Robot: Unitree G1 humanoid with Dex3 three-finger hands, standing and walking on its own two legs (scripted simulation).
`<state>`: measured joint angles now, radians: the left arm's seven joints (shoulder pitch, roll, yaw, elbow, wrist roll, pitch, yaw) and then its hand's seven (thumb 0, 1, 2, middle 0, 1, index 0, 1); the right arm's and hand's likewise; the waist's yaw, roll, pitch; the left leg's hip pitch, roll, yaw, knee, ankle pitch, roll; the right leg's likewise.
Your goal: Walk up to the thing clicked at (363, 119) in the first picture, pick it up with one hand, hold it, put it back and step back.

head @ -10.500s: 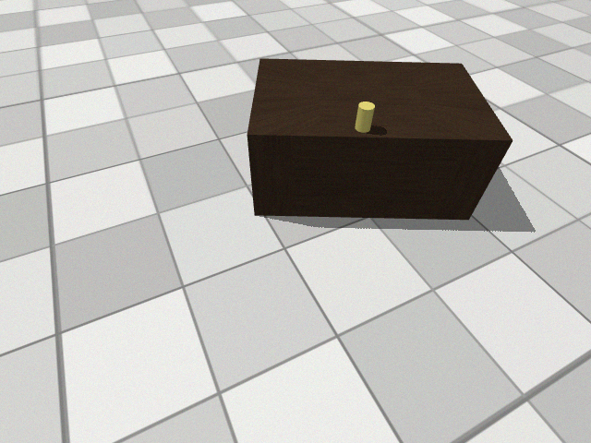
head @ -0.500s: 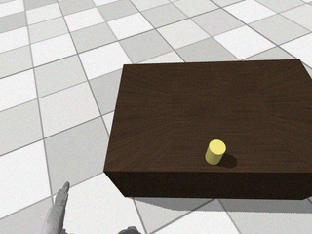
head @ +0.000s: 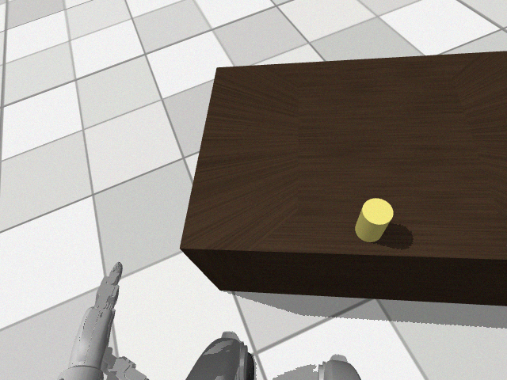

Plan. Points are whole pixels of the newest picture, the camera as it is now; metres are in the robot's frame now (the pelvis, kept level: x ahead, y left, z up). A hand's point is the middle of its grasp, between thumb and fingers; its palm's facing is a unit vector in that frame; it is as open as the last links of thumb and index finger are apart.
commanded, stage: approach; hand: right
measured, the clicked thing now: (372, 221) +0.47 -0.18 -0.20
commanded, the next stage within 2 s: close in in 0.26 s
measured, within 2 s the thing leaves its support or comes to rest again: neither
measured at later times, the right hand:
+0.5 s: hand (412, 233) +0.44 -0.25 -0.18, palm faces +0.10 +0.99 +0.07, open 17.4 cm
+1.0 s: hand (380, 225) +0.45 -0.19 -0.18, palm faces +0.09 +1.00 +0.03, open 17.7 cm
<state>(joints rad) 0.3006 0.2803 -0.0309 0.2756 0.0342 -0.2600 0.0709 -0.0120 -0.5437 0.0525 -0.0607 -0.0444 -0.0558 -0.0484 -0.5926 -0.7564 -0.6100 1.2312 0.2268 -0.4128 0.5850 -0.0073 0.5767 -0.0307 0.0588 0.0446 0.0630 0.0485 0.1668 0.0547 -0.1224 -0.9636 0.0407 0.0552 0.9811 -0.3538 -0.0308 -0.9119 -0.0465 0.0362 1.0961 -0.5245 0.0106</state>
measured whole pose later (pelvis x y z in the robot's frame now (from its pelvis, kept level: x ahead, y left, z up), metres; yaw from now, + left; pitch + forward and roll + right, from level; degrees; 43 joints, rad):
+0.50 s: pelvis -0.04 +0.00 -0.12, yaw +3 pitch +31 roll +6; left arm 0.41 0.31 0.09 -0.23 0.10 -0.28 -0.04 -0.01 -0.53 0.04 -0.06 -0.04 -0.07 -0.04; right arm -0.62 -0.67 -0.72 1.19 0.10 -0.65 0.40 -0.01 0.54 -0.05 0.06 0.05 0.06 0.05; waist 0.35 0.07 -0.15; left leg -1.56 0.03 0.07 1.49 -0.47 -0.03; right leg -1.51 -0.06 0.09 1.66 -0.68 0.02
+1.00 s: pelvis -0.05 +0.00 -0.14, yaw +2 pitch +30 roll +4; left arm 0.49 0.33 0.18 -0.39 0.08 -0.21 -0.06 -0.01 -0.53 0.04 -0.07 -0.04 -0.07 -0.04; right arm -0.67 -0.49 -0.58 1.10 0.00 -0.60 0.17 -0.01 0.60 -0.05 0.03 0.06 0.04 0.06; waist 0.33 0.03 -0.17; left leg -1.60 0.05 0.05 1.55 -0.48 -0.03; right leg -1.55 -0.04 0.07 1.70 -0.69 0.01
